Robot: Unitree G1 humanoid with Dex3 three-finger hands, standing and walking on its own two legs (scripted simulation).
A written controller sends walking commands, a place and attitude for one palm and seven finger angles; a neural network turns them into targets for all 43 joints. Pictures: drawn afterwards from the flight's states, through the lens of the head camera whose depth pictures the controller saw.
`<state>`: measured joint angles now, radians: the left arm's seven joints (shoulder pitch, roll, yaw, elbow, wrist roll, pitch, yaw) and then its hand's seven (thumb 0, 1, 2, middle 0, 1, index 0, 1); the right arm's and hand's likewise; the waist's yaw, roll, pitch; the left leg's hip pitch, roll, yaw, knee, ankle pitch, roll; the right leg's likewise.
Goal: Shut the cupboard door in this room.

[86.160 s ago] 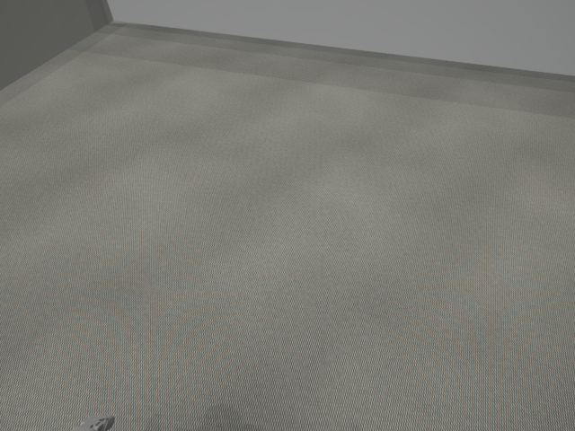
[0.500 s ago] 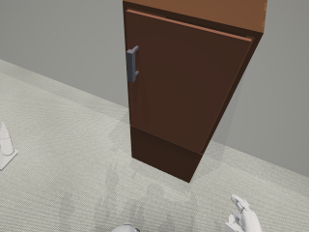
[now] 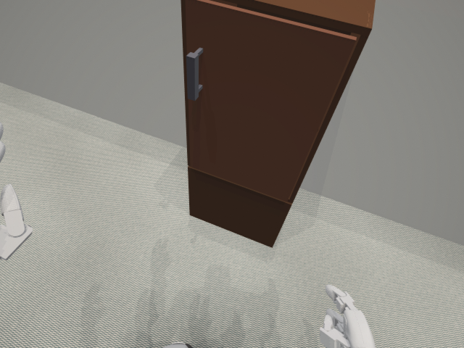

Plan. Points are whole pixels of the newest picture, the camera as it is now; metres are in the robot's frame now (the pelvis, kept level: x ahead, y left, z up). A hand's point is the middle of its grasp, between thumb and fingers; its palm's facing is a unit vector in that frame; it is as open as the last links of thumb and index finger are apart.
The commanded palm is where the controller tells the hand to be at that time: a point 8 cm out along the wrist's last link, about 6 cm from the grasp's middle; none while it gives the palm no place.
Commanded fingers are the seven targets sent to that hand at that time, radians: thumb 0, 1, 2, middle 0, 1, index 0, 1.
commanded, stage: stop stepping back and stand still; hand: left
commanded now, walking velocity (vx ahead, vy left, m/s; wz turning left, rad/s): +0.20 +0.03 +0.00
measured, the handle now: (196, 74) +0.75 +0.17 +0.07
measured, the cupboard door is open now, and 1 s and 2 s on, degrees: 0 0 0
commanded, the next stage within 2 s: let the arm hang, fingers relaxed in 1.38 s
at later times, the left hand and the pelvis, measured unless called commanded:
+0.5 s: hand out of the picture +0.12 +0.26 +0.17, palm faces +0.40 -0.81 -0.43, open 7.5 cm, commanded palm +0.06 +0.30 +0.18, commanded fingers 0.00 0.90 0.90 -0.20 -0.30 -0.20 -0.30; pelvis -0.08 +0.00 +0.01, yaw +0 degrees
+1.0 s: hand out of the picture +0.07 +0.28 +0.18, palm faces +0.44 -0.78 -0.45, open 7.5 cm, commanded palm +0.03 +0.32 +0.18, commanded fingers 0.00 0.90 0.90 -0.20 -0.30 -0.20 -0.30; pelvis -0.11 +0.02 +0.01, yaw +0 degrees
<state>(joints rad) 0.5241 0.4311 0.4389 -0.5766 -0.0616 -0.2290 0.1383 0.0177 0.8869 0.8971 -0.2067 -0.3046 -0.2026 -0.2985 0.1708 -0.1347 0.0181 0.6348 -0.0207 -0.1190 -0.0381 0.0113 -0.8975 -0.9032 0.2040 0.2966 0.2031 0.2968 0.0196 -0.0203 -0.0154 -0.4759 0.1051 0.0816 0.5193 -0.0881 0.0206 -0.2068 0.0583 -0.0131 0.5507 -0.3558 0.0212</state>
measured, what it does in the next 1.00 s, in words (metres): walks backwards: right foot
